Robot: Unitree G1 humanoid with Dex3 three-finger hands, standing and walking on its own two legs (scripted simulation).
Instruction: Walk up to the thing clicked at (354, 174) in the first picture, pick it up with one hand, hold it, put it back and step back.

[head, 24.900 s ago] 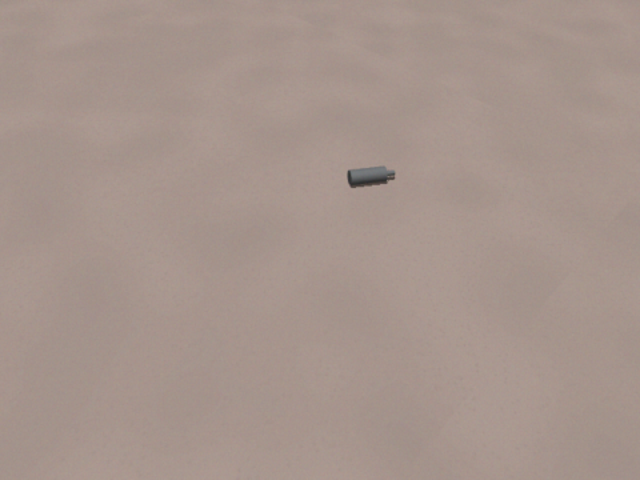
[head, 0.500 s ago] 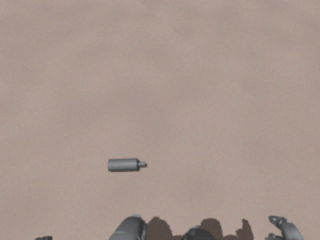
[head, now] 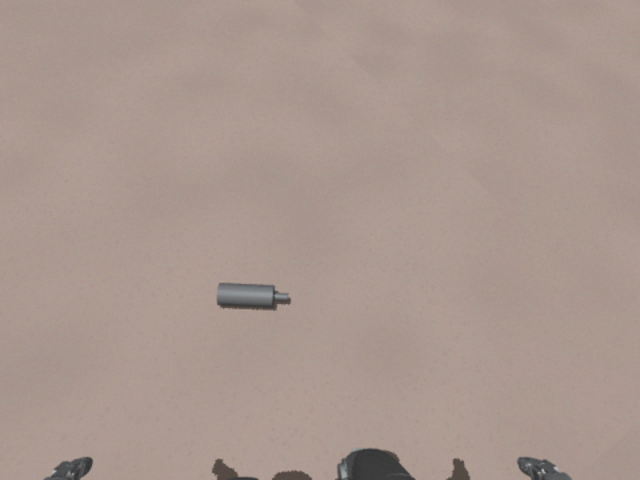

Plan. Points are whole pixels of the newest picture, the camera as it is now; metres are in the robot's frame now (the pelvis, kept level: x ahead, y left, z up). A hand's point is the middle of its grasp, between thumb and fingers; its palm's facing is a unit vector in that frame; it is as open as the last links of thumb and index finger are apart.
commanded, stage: walk up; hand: left
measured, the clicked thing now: (253, 295) +0.69 +0.18 -0.73
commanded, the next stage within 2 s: stand in 1.42 s
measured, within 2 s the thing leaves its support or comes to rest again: neither
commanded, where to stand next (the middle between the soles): +0.29 -0.02 m, yaw -3 degrees
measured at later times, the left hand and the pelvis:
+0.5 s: hand out of the picture +0.00 +0.29 -0.15, palm faces +0.01 -0.92 -0.38, open 7.4 cm; pelvis -0.12 +0.02 -0.01, yaw -1 degrees
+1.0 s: hand out of the picture -0.05 +0.27 -0.15, palm faces -0.03 -0.94 -0.34, open 7.4 cm; pelvis -0.13 +0.02 +0.00, yaw -3 degrees
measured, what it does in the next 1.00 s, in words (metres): walks backwards: right foot, then left foot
